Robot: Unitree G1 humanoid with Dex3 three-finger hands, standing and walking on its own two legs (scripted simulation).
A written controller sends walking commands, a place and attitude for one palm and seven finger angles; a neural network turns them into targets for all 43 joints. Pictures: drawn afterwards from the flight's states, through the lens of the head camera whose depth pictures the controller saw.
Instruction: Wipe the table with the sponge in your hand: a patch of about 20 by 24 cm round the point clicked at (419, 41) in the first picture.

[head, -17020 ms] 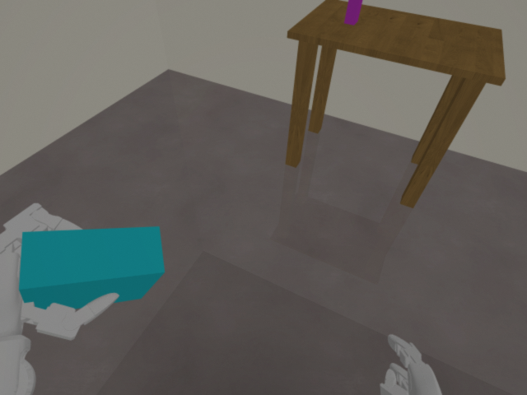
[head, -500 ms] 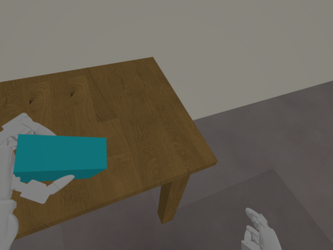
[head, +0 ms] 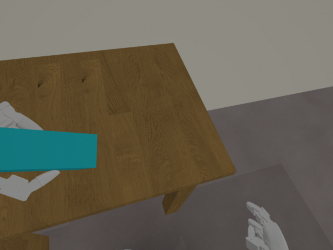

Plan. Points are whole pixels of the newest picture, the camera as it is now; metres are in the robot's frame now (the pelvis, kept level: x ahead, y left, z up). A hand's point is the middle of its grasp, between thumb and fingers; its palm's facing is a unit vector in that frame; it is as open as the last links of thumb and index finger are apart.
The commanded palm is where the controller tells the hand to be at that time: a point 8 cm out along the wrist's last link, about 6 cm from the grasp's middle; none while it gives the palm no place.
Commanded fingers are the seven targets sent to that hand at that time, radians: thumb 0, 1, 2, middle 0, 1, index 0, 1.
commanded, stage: come to a stop and stand still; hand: left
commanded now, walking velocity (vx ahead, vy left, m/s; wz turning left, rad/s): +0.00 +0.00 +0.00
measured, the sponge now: (60, 154) +0.25 +0.23 +0.12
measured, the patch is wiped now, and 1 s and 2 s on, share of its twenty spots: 0.00 0.00 0.00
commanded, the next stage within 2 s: look again from close up in 1.00 s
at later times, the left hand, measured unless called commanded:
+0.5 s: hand (0, 189) +0.17 +0.27 +0.16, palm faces +0.35 -0.87 -0.36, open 9.8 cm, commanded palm +0.11 +0.30 +0.18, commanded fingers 0.00 0.10 1.30 -1.20 -1.60 -1.20 -1.60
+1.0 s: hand (9, 197) +0.17 +0.25 +0.16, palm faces +0.34 -0.87 -0.35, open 9.8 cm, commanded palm +0.11 +0.28 +0.18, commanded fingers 0.00 0.10 1.30 -1.20 -1.60 -1.20 -1.60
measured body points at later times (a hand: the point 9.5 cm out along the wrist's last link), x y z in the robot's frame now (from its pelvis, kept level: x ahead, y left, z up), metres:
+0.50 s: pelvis -0.05 +0.01 +0.00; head -0.01 +0.05 +0.45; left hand +0.15 +0.31 +0.18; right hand +0.14 -0.20 -0.07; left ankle -0.04 +0.10 -0.73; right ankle -0.01 -0.12 -0.73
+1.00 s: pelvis -0.05 +0.00 +0.00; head -0.02 +0.03 +0.45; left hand +0.14 +0.30 +0.18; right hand +0.13 -0.23 -0.07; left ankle -0.04 +0.10 -0.73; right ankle -0.01 -0.12 -0.73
